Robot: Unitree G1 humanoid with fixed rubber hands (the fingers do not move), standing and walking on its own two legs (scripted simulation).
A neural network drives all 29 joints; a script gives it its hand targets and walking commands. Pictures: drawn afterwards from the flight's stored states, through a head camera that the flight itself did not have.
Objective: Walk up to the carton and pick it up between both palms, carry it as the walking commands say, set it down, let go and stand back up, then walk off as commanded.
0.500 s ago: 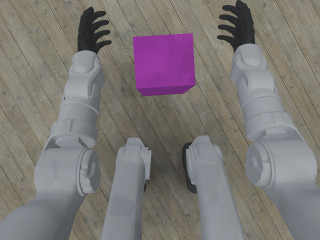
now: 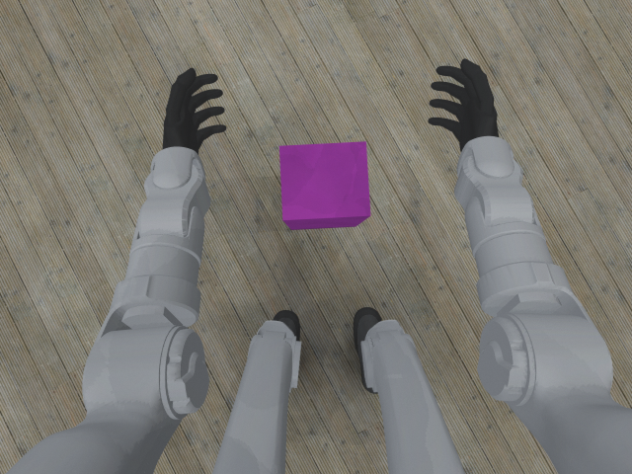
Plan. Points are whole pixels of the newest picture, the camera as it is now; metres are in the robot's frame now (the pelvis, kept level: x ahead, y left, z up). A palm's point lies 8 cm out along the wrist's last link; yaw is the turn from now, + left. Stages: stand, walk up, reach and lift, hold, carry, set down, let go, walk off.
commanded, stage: set down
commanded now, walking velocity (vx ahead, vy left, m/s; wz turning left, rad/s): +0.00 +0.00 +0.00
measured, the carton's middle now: (323, 192) +0.49 +0.01 -0.51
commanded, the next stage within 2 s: let go in 0.14 s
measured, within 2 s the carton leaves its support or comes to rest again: neither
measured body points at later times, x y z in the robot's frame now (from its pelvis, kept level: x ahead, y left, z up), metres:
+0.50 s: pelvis +0.04 +0.00 +0.07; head +0.29 +0.00 +0.45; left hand +0.41 +0.21 -0.06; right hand +0.42 -0.19 -0.06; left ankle +0.07 +0.11 -0.61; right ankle +0.07 -0.12 -0.61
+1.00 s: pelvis +0.09 +0.00 +0.13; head +0.15 +0.00 +0.58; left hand +0.27 +0.23 +0.05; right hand +0.27 -0.24 +0.05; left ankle +0.07 +0.11 -0.61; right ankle +0.07 -0.12 -0.61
